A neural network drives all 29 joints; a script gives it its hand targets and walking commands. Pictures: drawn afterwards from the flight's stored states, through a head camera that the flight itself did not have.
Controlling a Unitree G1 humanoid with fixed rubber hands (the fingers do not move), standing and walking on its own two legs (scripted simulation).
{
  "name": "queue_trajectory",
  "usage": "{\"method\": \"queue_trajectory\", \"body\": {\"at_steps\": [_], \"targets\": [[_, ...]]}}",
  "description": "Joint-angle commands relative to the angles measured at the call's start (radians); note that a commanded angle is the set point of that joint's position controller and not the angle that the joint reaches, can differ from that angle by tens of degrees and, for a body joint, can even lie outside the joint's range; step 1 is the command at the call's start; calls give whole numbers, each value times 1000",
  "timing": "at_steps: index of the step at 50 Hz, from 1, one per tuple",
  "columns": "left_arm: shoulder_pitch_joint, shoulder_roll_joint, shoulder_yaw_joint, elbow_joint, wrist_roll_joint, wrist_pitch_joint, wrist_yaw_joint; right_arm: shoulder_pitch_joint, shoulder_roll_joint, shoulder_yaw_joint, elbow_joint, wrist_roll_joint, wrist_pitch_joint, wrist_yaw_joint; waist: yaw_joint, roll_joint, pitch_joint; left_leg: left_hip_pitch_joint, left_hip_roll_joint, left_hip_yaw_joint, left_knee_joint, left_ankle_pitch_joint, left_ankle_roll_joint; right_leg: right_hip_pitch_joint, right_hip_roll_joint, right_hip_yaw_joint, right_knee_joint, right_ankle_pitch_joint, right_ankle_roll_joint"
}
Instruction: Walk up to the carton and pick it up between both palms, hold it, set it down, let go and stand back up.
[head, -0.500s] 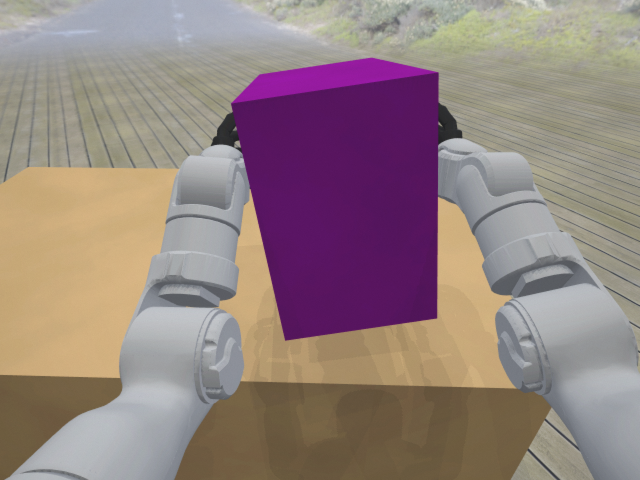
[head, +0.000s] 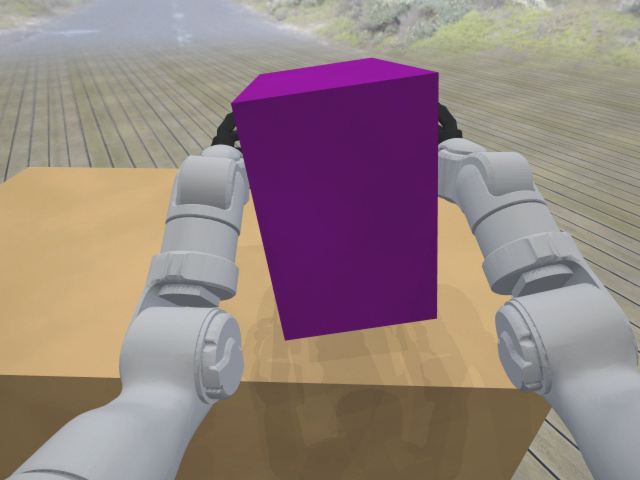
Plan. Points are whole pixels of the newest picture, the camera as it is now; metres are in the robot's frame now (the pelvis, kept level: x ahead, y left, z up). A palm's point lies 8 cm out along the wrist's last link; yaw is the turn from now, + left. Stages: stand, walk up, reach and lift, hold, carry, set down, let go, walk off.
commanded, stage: hold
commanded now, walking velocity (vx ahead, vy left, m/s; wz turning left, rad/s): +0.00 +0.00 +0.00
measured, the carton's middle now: (334, 178) +0.40 -0.02 +0.26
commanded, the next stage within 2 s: set down in 0.24 s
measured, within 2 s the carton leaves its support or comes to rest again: neither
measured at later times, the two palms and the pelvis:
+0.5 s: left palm (216, 157) +0.40 +0.12 +0.29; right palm (433, 149) +0.38 -0.13 +0.30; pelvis +0.01 +0.00 +0.00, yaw +0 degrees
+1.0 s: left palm (221, 172) +0.45 +0.13 +0.25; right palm (410, 196) +0.41 -0.13 +0.22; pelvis +0.04 +0.01 +0.00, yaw +0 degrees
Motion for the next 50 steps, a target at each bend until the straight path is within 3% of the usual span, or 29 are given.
{"method": "queue_trajectory", "body": {"at_steps": [1, 12, 13, 20, 23, 26, 34, 37, 44, 50], "targets": [[-1032, -741, -228, -307, -213, -110, -135, -1160, 804, 185, -451, 210, -52, 148, 63, 119, -472, -172, -82, 16, -90, 213, -39, 270, 146, 25, 54, 63, 5], [-1032, -740, -227, -307, -213, -110, -136, -1160, 803, 183, -450, 210, -51, 148, 63, 119, -472, -172, -82, 16, -90, 213, -39, 270, 146, 25, 54, 63, 5], [-969, -707, -244, -161, -231, -116, -160, -1131, 764, 131, -369, 132, -62, 128, 30, 84, -378, -221, -82, 24, -137, 91, -12, 250, 98, 35, 23, -1, -2], [-976, -625, -146, -64, -177, -210, -204, -1081, 785, 38, -234, -1, -149, 151, 25, 48, -314, -251, -77, 40, -187, -54, 3, 261, 80, 11, 16, -78, 6], [-930, -566, -90, 5, -125, -239, -241, -985, 768, -18, -151, -68, -194, 154, -2, 32, -238, -227, -81, 51, -194, -90, 2, 258, 62, 0, -7, -107, 5], [-878, -545, -87, 12, -95, -258, -268, -917, 742, -33, -130, -106, -230, 143, -35, 27, -228, -168, -89, 60, -181, -24, -8, 282, 57, -9, -18, -53, 4], [-679, -627, -212, -45, -112, -269, -298, -879, 712, 83, -342, -69, -299, 85, -103, 39, -336, 10, -104, 52, -64, 352, -58, 410, 68, -17, 8, 315, 6], [-610, -668, -258, -75, -120, -260, -310, -866, 711, 129, -439, -47, -311, 64, -122, 44, -353, 46, -105, 46, -34, 439, -72, 442, 70, -14, 20, 421, 7], [-607, -721, -351, -212, -142, -258, -309, -853, 727, 192, -602, -28, -330, 44, -155, 69, -386, 122, -98, 34, -1, 567, -86, 427, 85, -28, 30, 470, 5], [-575, -731, -394, -271, -143, -248, -298, -834, 752, 255, -706, -9, -330, 39, -157, 70, -391, 135, -101, 33, 16, 590, -84, 433, 86, -24, 45, 526, 6]]}}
